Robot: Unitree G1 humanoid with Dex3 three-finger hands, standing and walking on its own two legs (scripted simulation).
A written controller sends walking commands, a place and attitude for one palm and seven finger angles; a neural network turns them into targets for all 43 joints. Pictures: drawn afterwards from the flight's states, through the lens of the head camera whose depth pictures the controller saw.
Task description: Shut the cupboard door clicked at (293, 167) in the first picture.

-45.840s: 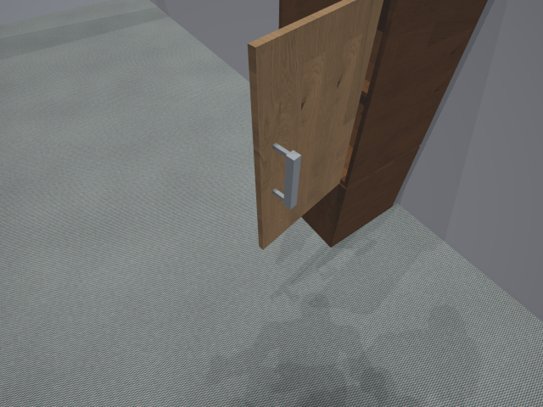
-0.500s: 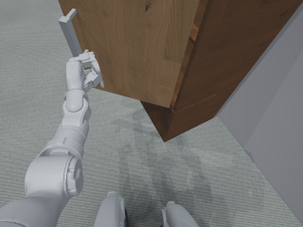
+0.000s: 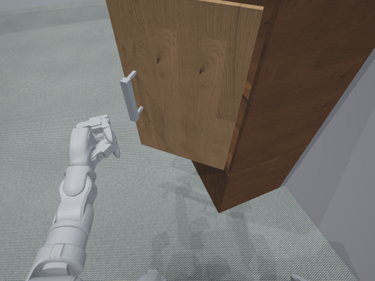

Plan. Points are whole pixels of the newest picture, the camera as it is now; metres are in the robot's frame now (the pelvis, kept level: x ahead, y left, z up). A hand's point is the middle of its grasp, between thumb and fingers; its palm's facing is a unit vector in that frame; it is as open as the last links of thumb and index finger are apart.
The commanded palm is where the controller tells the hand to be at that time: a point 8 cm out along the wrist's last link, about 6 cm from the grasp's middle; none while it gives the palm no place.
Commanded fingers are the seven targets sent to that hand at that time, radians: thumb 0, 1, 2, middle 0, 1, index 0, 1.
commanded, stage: draw the hand back to the body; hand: left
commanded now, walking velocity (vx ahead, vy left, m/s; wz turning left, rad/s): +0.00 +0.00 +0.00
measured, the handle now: (133, 97) +0.65 +0.18 +0.00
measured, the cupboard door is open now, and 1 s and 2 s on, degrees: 47 47 47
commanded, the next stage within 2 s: step back with the hand held close in 1.12 s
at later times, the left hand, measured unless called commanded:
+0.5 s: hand (38, 176) +0.26 +0.24 +0.16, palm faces +0.32 -0.90 -0.30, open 4.3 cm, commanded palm +0.21 +0.28 +0.18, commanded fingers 0.00 0.90 0.90 -0.50 -0.63 -0.50 -0.63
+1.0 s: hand out of the picture +0.21 +0.27 +0.20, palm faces +0.48 -0.78 -0.39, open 7.3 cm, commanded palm +0.16 +0.30 +0.23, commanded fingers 0.00 0.90 0.90 -0.20 -0.30 -0.20 -0.30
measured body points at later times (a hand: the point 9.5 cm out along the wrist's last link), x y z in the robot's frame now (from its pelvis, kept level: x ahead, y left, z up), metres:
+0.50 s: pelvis +0.02 +0.01 +0.05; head +0.01 -0.02 +0.50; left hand +0.24 +0.29 +0.18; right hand +0.23 -0.19 -0.03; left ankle +0.06 +0.12 -0.69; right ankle -0.04 -0.11 -0.69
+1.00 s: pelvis +0.03 -0.01 +0.05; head +0.01 -0.04 +0.50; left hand +0.18 +0.30 +0.22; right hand +0.22 -0.22 -0.04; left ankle +0.06 +0.11 -0.69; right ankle -0.04 -0.11 -0.69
